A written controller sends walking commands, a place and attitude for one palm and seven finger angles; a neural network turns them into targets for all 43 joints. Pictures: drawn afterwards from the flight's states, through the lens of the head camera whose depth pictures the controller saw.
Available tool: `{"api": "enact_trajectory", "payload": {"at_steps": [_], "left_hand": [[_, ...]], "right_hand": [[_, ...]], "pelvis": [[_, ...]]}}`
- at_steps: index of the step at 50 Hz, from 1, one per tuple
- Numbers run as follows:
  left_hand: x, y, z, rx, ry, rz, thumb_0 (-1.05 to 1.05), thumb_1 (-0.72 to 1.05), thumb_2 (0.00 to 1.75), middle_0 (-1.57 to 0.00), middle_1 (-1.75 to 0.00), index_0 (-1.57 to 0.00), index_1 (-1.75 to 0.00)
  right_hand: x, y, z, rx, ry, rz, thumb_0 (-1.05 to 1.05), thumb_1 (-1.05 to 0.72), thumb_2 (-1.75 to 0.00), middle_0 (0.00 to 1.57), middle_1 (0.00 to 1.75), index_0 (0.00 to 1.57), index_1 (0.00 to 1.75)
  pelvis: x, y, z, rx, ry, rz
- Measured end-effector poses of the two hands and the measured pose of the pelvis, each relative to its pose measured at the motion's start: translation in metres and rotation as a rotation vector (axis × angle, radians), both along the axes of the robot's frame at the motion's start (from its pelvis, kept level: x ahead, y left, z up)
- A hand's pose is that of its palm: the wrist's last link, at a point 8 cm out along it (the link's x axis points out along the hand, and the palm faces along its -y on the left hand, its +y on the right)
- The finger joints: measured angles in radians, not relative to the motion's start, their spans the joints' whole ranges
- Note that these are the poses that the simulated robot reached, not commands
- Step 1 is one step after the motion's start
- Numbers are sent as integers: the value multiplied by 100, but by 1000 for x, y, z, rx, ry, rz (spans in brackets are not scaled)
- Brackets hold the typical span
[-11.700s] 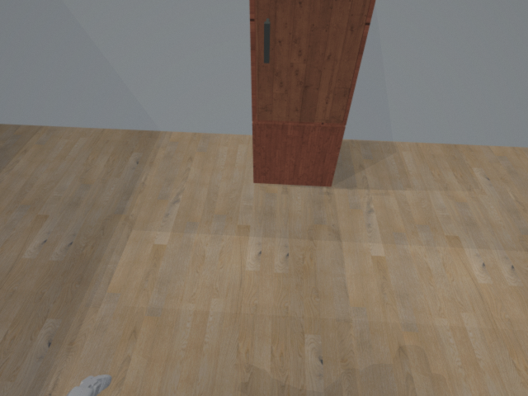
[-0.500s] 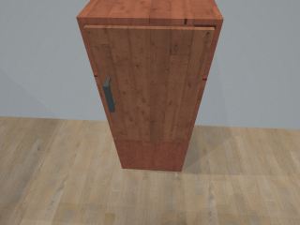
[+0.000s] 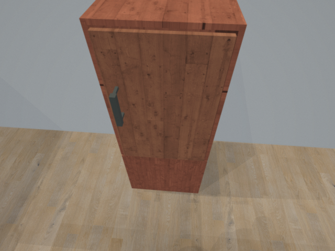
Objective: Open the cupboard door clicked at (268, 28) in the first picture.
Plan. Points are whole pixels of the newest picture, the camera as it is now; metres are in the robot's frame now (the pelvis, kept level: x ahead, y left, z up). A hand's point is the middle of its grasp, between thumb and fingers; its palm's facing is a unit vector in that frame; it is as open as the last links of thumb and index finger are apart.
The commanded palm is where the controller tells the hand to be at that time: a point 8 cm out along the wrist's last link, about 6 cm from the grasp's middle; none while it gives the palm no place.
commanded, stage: look again from close up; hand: left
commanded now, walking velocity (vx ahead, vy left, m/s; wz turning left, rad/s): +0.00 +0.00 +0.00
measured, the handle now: (118, 106) +0.54 +0.21 +0.00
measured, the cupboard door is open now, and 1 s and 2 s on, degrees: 0 0 0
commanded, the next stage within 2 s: raise the hand with hooked fingers in 0.54 s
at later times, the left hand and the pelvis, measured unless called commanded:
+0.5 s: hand out of the picture +0.01 +0.17 -0.17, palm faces +0.03 -0.98 -0.21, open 7.3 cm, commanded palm none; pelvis +0.00 -0.01 +0.00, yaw +0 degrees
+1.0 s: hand (101, 232) +0.17 +0.17 -0.04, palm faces -0.05 -1.00 -0.01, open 8.2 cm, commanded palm +0.12 +0.25 -0.05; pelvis -0.04 +0.00 -0.06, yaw +0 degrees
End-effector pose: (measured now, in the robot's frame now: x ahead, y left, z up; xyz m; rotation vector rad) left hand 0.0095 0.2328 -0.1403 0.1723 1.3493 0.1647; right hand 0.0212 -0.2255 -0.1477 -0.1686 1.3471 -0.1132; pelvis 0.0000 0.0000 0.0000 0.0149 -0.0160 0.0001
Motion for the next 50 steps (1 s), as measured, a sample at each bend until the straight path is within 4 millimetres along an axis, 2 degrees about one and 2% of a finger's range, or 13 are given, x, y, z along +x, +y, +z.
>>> {"api": "enact_trajectory", "payload": {"at_steps": [20, 33, 35, 38, 41, 43, 46, 48, 50], "left_hand": [[-4, -12, -1, -9, 18, 14, 0, 91, 90, -20, -30, -20, -30], [0, -15, -2, -2, -1, 21, 0, 91, 90, -20, -30, -20, -30], [25, -10, 17, -1, -183, 97, 1, 91, 90, -20, -30, -21, -31], [83, 0, 74, 53, -590, 120, 2, 90, 89, -20, -31, -21, -32], [136, 4, 124, 47, -940, 67, 2, 86, 87, -20, -33, -21, -34], [160, 4, 142, 17, -1127, 5, 1, 83, 86, -20, -35, -21, -36], [168, -3, 143, -81, -1318, -102, 1, 77, 84, -20, -39, -21, -39], [158, -9, 128, -151, -1355, -179, 0, 73, 82, -21, -42, -21, -42], [140, -9, 105, -199, -1318, -211, 0, 69, 80, -21, -44, -22, -45]], "right_hand": [[-7, -6, -1, 6, 38, 1, 0, -91, -90, 19, 30, 20, 30], [-3, -9, -1, 2, 29, -1, 0, -91, -90, 19, 30, 20, 30], [9, -13, 3, -19, -75, -3, 0, -91, -90, 20, 30, 20, 30], [37, -18, 10, -45, -288, -5, 1, -91, -90, 20, 30, 20, 30], [72, -23, 19, -57, -482, 3, 1, -91, -90, 20, 30, 20, 30], [93, -26, 27, -65, -595, 18, 1, -91, -90, 20, 30, 20, 30], [121, -30, 40, -80, -729, 64, 1, -91, -90, 20, 30, 20, 30], [135, -32, 45, -91, -793, 104, 1, -91, -90, 20, 30, 20, 30], [145, -33, 46, -108, -836, 132, 0, -91, -90, 20, 30, 20, 30]], "pelvis": [[2, -9, 0, 1, 6, 5], [4, -12, 0, -4, 6, 9], [2, -10, -2, -8, 3, -3], [-1, -4, -4, -3, 6, 14], [-10, -1, -11, 2, 41, 30], [-17, -1, -19, 8, 85, 22], [-28, -3, -36, 17, 147, 3], [-34, -3, -48, 18, 175, 0], [-38, -2, -61, 17, 197, -2]]}}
